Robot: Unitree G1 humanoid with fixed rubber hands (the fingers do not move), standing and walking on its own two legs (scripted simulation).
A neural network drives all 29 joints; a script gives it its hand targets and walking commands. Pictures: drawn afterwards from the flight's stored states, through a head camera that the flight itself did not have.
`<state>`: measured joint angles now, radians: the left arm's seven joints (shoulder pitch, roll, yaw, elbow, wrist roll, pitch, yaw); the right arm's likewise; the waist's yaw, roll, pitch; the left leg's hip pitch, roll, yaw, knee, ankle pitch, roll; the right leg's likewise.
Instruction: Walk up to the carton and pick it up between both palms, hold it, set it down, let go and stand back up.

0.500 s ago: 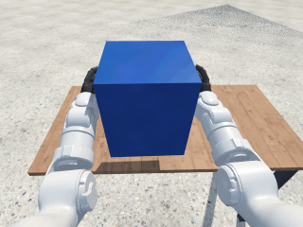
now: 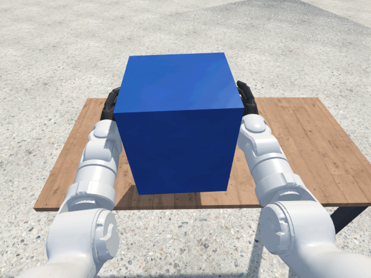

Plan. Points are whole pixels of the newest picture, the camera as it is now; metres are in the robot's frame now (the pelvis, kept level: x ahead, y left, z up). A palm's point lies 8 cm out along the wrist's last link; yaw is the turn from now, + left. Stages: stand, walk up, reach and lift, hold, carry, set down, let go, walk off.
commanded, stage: set down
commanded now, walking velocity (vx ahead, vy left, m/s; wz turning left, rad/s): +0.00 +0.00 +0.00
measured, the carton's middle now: (179, 126) +0.43 +0.02 +0.13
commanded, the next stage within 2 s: none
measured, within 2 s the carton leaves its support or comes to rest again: neither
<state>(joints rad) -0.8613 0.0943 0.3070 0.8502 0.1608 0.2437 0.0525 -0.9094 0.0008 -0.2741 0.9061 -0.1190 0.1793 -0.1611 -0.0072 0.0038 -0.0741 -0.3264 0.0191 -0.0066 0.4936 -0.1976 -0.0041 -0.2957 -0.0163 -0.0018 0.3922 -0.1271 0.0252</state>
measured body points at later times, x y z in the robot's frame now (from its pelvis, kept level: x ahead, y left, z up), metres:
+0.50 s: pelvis +0.01 +0.00 +0.00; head +0.01 +0.02 +0.45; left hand +0.45 +0.17 +0.13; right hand +0.44 -0.13 +0.13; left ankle +0.04 +0.11 -0.74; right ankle +0.05 -0.15 -0.74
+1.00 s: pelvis +0.03 +0.00 +0.00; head +0.03 +0.02 +0.45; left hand +0.46 +0.18 +0.10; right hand +0.45 -0.12 +0.11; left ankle +0.04 +0.11 -0.74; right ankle +0.05 -0.15 -0.74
